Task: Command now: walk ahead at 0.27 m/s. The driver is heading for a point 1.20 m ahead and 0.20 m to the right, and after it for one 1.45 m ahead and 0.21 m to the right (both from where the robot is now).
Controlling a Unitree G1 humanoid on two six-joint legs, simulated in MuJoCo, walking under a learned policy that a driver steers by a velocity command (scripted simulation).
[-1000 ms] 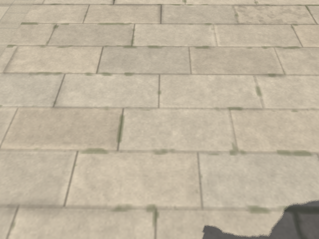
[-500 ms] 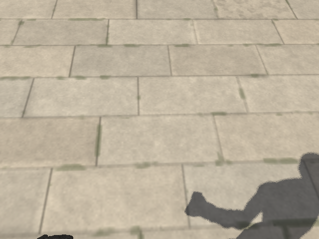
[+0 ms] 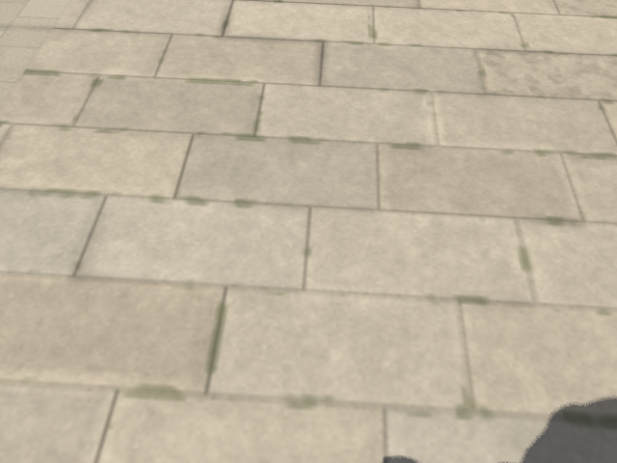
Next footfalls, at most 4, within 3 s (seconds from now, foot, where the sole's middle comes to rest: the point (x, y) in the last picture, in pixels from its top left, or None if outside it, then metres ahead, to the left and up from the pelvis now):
0.08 left None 0.06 0.13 -0.77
0.52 right None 0.34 -0.14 -0.77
1.06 left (292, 392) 0.67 0.08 -0.77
1.58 right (395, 299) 0.94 -0.18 -0.77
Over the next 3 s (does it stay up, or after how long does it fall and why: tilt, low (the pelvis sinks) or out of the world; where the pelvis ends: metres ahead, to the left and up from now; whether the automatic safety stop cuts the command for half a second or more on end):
stays up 1.19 -0.09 0.00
